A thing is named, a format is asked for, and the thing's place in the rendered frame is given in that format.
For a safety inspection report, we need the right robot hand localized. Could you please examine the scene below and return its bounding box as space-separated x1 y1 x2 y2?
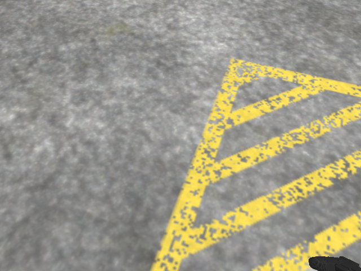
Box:
309 256 361 271

